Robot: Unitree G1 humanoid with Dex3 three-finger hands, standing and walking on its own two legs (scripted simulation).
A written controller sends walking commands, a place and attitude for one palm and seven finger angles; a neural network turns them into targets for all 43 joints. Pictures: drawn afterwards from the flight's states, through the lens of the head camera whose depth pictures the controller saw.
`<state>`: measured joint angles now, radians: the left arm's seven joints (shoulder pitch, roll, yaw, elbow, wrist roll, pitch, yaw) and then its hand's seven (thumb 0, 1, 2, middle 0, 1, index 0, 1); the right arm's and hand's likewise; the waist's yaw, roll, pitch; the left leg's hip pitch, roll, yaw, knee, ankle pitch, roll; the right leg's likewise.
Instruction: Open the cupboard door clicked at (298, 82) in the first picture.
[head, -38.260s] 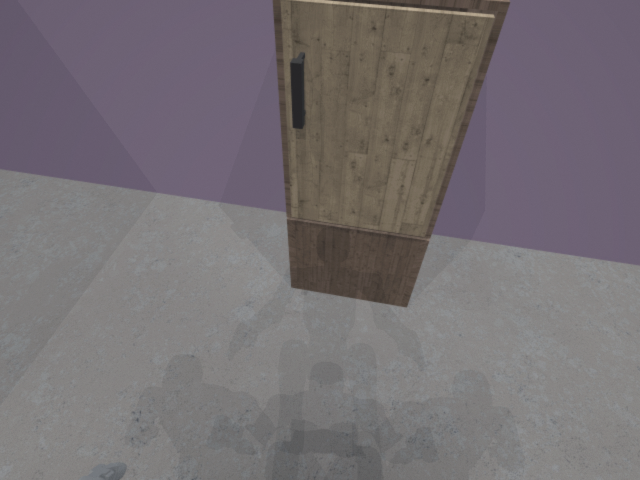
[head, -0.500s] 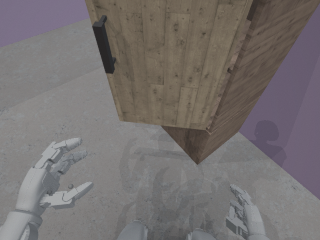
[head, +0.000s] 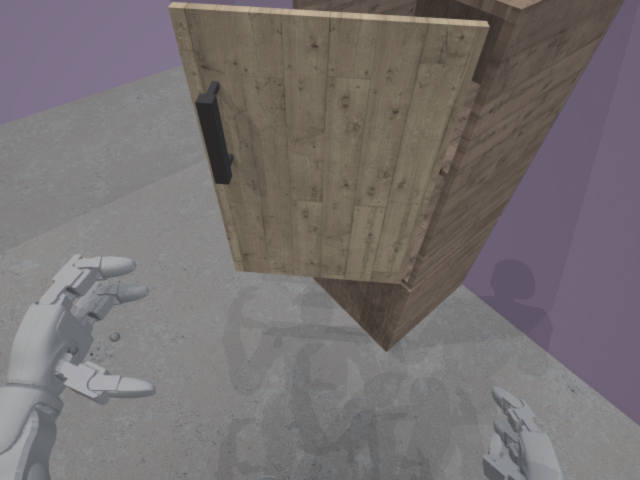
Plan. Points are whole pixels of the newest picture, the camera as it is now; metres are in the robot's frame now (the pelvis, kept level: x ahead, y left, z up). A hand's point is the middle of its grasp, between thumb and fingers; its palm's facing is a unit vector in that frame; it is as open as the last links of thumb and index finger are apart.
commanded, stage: raise the hand with hooked fingers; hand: left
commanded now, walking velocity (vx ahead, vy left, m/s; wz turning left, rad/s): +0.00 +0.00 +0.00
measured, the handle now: (219, 134) +0.58 +0.20 +0.10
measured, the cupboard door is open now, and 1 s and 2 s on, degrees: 45 45 45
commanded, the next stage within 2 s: move the hooked fingers beside the handle in 0.88 s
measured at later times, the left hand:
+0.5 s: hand (76, 269) +0.30 +0.29 +0.13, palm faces +0.03 -1.00 -0.03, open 14.0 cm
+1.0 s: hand (89, 278) +0.29 +0.27 +0.13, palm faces +0.05 -1.00 -0.02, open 14.0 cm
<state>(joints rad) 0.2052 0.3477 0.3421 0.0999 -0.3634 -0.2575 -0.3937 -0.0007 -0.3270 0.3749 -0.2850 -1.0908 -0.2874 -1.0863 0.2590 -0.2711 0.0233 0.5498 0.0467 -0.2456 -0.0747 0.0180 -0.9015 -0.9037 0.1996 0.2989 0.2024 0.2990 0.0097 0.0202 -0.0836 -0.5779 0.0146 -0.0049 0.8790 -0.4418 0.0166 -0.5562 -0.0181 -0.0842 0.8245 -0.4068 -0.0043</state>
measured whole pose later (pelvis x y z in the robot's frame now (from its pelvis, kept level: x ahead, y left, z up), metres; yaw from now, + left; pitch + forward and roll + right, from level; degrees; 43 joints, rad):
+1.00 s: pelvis +0.00 +0.00 +0.02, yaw -1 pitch +5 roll -1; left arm -0.09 0.42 0.44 0.40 -0.36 -0.15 -0.49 -0.01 -0.50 0.30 -0.30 -1.20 -0.30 -1.20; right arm 0.27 -0.27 0.06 0.59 0.05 -0.21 -0.10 0.02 -0.90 -0.90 0.20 0.30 0.21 0.30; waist 0.02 0.03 -0.06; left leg -0.43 0.01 0.01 0.72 -0.36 0.01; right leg -0.43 -0.01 -0.07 0.68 -0.33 -0.01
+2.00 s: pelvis +0.00 +0.01 +0.01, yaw -2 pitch +13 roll -2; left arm -0.67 0.60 0.49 1.02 -0.22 -0.28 -0.51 -0.01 -0.50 0.30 -0.30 -1.20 -0.30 -1.20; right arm 0.38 -0.29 0.04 0.62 0.03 -0.04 -0.07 0.01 -0.90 -0.90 0.20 0.30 0.21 0.30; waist -0.08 0.00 -0.08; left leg -0.64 0.02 0.03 0.81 -0.40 0.04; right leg -0.63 -0.01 -0.05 0.74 -0.34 0.01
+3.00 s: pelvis +0.02 +0.02 +0.00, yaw -4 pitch +20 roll -4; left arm -0.86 0.74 0.54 1.15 -0.14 -0.27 -0.47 -0.01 -0.50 0.30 -0.29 -1.20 -0.30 -1.20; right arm 0.45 -0.28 0.05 0.59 0.01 0.10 -0.02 0.01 -0.90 -0.90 0.20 0.30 0.21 0.30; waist -0.16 0.01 -0.09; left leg -0.78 0.05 0.03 0.88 -0.45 0.04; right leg -0.74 0.03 -0.05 0.75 -0.35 0.02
